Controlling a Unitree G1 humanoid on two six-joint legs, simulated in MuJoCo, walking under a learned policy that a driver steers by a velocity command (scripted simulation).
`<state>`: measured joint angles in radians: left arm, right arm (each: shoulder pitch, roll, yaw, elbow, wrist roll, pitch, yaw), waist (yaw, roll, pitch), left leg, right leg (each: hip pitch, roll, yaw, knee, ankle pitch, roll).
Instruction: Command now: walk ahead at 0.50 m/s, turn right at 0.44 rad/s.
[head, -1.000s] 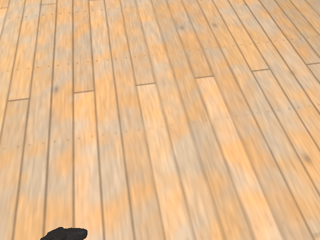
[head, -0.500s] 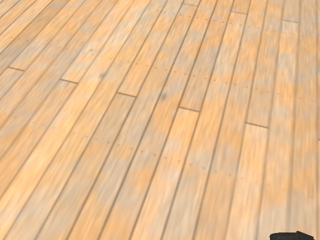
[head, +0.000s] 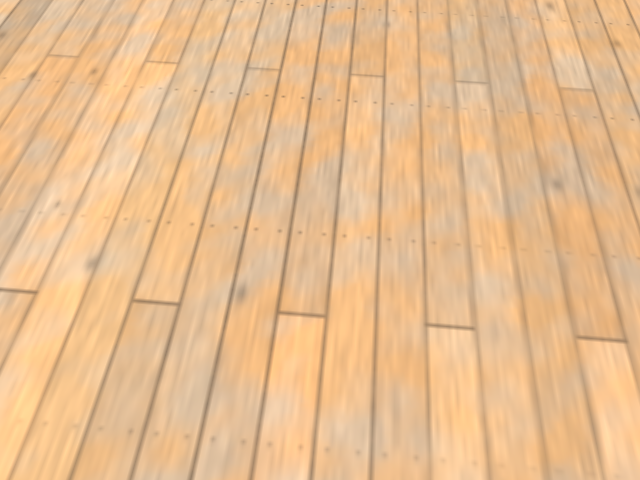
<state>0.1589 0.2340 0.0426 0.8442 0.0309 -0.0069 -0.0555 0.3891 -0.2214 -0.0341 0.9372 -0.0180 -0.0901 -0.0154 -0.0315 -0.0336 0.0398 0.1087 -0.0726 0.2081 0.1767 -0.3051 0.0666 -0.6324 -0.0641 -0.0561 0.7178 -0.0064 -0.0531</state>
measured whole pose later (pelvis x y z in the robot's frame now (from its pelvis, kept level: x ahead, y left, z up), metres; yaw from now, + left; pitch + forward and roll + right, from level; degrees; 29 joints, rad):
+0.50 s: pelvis +0.27 -0.04 +0.01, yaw -17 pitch +2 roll +0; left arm 0.38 0.27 0.07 0.88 0.00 -0.03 0.00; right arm 0.07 -0.26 -0.02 0.74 -0.03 -0.03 0.01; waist 0.07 0.04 0.06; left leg -0.65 0.09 -0.05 0.74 -0.09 -0.05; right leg -0.07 0.15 0.12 0.33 -0.27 -0.12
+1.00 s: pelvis +0.38 -0.04 +0.00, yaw -18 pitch +0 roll +0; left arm 0.19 0.24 0.02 0.83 0.02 0.03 0.03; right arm 0.26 -0.25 -0.04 0.84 -0.01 0.04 0.01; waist -0.03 0.01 0.04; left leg -0.36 -0.07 -0.04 0.47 -0.11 0.05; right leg -0.24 0.05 0.03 0.52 -0.32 -0.04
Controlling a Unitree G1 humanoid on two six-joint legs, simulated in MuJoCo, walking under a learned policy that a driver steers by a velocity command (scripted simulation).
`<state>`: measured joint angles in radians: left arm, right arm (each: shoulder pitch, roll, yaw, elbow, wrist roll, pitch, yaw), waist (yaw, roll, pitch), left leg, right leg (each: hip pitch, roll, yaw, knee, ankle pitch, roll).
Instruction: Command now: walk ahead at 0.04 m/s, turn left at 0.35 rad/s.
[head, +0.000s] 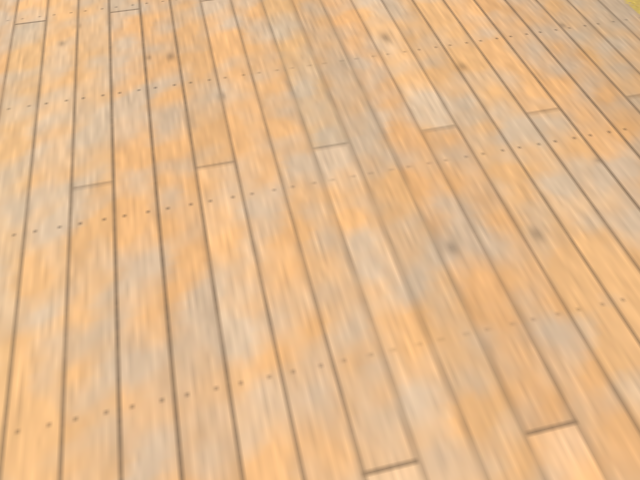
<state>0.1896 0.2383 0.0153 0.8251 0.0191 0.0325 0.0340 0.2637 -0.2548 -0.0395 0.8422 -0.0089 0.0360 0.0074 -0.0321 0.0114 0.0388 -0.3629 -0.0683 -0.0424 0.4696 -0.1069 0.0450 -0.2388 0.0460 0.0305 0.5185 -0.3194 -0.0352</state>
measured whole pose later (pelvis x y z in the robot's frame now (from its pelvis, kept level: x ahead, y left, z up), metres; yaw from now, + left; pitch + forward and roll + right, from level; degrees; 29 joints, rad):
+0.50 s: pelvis -0.01 +0.03 +0.01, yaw +17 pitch +0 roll -1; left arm 0.18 0.30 0.06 0.80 0.02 0.05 0.02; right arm 0.20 -0.28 -0.06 0.75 0.00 0.04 0.01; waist 0.01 -0.05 0.07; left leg -0.22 -0.07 -0.02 0.48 -0.26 0.07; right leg -0.44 -0.03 -0.01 1.04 -0.45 0.03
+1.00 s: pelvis +0.00 +0.01 +0.01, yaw +22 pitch -2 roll +0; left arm 0.19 0.22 0.00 0.89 0.01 0.01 0.03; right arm 0.22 -0.25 0.00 0.92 -0.01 0.03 -0.01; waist -0.01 0.03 0.03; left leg -0.14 -0.07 -0.09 0.38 -0.20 0.03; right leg -0.15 0.03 0.00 0.39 -0.21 -0.03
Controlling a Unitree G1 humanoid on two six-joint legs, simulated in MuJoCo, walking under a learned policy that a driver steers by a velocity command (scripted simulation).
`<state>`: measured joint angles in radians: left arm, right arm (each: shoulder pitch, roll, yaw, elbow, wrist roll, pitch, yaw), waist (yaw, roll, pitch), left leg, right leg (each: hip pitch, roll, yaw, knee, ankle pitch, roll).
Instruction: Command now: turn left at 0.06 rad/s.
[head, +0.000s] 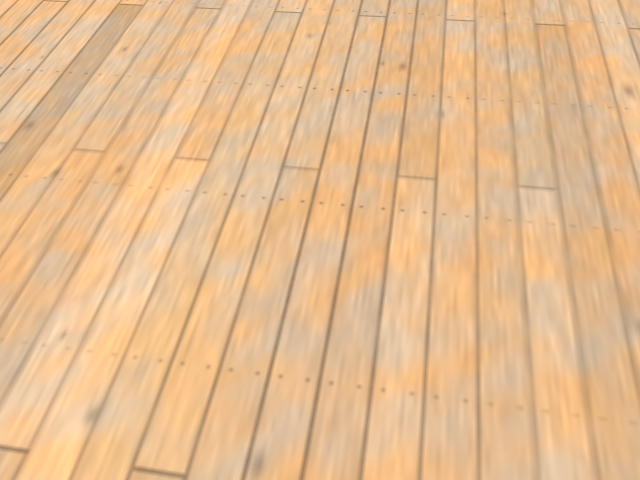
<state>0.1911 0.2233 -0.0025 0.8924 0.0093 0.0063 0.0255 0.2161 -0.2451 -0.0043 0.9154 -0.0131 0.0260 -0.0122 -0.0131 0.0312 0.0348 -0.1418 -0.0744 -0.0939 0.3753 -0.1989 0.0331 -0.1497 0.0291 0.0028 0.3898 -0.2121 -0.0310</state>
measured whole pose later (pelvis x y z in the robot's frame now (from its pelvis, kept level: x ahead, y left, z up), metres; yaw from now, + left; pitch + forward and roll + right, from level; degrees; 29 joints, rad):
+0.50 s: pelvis +0.01 -0.01 +0.00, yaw +0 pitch -1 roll +0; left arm 0.25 0.21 0.00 1.08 0.01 0.01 0.03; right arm 0.27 -0.21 0.01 1.12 -0.02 0.02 -0.03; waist 0.00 0.01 0.01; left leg -0.16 -0.05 -0.09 0.45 -0.32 0.04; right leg -0.15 0.06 0.01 0.40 -0.25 -0.07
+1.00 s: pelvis +0.17 +0.04 +0.00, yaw -3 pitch +1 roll +0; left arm 0.16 0.23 0.04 0.99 0.03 -0.03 -0.04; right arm 0.47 -0.17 -0.01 1.11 -0.02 -0.10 -0.01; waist -0.02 -0.04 0.01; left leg 0.06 -0.07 0.09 0.19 -0.27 0.07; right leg -0.64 -0.04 -0.02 0.99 -0.16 -0.06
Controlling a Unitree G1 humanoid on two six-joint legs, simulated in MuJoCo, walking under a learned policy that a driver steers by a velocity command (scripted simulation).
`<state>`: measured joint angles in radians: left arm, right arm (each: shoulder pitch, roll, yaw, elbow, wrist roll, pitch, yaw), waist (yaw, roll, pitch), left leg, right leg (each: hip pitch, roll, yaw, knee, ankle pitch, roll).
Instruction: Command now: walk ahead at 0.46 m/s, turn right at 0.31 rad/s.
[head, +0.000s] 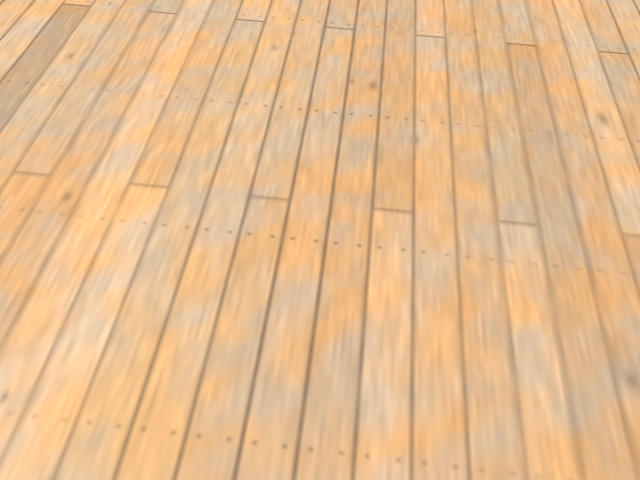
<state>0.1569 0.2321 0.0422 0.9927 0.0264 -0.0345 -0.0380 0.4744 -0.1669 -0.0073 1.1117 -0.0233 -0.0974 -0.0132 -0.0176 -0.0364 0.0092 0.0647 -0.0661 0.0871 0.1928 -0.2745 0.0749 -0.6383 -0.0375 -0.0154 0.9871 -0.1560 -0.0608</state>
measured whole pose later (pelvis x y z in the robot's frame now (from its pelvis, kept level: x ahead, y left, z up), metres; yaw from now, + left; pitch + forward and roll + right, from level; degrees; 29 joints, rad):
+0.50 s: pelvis +0.28 -0.04 +0.00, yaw -16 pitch +1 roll +0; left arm 0.37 0.24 0.07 0.98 0.00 -0.06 0.00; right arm 0.07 -0.23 -0.03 0.82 -0.05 -0.04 0.01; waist 0.05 0.02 0.05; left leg -0.68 0.13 -0.06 0.92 -0.14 -0.04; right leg -0.10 0.17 0.06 0.30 -0.20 -0.16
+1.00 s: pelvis +0.57 -0.08 +0.00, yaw -25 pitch +0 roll +1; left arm 0.22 0.26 0.05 0.86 0.04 -0.04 -0.03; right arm 0.36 -0.23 -0.04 0.92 -0.01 -0.09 0.01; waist -0.01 -0.04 0.03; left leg -0.14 -0.07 0.05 0.31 -0.18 0.08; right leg -0.55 -0.03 0.05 1.05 -0.26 -0.05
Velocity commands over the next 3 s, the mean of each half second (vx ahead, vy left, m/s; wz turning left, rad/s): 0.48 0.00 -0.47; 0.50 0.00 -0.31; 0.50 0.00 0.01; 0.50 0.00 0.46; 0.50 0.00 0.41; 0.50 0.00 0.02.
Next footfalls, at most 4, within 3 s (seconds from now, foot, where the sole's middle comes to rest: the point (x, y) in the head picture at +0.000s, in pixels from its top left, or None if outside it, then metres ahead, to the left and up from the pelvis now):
0.20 right None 0.27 -0.07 -0.78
0.74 left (324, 423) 0.63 -0.02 -0.78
1.28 right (446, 357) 0.79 -0.31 -0.78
1.84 left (408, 255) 1.11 -0.25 -0.78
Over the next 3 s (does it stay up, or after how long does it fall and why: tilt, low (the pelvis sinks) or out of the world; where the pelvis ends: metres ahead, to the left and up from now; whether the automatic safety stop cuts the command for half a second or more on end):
stays up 1.58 -0.29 -0.01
